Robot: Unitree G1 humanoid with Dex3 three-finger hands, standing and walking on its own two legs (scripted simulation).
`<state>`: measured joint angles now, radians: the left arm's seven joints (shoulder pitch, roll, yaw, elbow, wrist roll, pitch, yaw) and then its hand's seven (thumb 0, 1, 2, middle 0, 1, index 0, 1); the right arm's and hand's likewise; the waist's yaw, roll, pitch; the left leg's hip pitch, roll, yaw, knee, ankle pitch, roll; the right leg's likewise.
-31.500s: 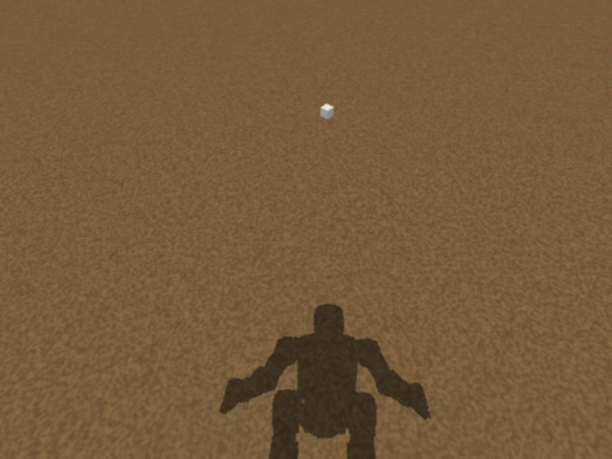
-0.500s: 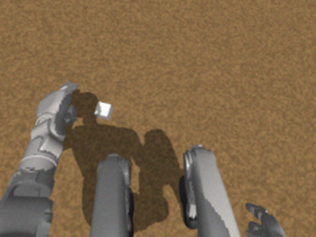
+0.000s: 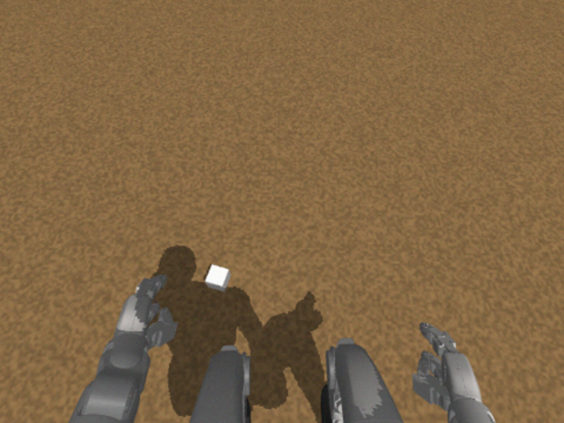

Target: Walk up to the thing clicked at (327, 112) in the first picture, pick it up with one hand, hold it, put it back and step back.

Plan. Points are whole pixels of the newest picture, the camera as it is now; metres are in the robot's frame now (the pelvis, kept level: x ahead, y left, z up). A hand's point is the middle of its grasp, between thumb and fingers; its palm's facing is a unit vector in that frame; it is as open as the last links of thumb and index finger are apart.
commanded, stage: home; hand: left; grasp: from above
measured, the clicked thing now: (218, 278) +0.52 +0.19 -0.59
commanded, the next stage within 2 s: none
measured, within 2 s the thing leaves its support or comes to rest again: neither
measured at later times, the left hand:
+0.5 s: hand (124, 357) +0.21 +0.19 +0.05, palm faces +0.08 -0.97 -0.21, open 7.4 cm
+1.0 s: hand (128, 351) +0.21 +0.18 +0.05, palm faces +0.06 -0.98 -0.21, open 7.4 cm
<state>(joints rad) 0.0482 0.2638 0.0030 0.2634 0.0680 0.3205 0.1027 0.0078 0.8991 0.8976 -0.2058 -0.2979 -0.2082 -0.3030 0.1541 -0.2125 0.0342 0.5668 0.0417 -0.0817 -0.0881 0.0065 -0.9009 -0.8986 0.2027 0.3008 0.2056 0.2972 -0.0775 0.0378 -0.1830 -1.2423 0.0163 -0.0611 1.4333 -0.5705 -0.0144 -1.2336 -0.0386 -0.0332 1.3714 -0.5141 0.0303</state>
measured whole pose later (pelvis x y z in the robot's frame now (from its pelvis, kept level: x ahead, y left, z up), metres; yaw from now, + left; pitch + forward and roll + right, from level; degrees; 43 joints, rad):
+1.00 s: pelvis +0.05 +0.00 +0.09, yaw +1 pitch +10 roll -2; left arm 0.49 0.22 0.03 -0.12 -0.05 0.46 0.02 0.01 0.91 0.90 -0.20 -0.30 -0.20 -0.30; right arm 0.29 -0.22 0.03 0.56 0.01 -0.24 -0.18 0.01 -0.90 -0.90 0.20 0.30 0.21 0.30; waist -0.03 0.05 -0.15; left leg -0.68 0.03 -0.05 1.00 -0.49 -0.01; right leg -0.66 -0.03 -0.04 0.93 -0.44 0.03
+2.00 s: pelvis +0.06 +0.00 +0.09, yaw +1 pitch +10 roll -3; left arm 0.49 0.22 0.02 -0.13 -0.05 0.46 0.02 0.01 0.91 0.90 -0.20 -0.30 -0.20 -0.30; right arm 0.28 -0.22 0.02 0.55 0.01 -0.25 -0.18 0.01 -0.90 -0.90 0.20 0.30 0.21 0.30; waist -0.03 0.05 -0.16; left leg -0.68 0.03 -0.05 1.01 -0.51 -0.01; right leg -0.67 -0.03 -0.04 0.94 -0.45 0.03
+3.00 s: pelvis +0.05 +0.00 +0.14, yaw +0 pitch -2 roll +0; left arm 0.24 0.28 0.04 0.94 0.04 0.02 0.03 0.01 0.91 0.90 -0.20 -0.30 -0.20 -0.30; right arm 0.21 -0.29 -0.04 0.97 -0.04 -0.01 -0.02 0.01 -0.90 -0.90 0.20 0.30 0.20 0.30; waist 0.02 0.01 0.05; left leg -0.26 0.00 -0.01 0.62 -0.33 0.00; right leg -0.28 -0.05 -0.01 0.61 -0.30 0.03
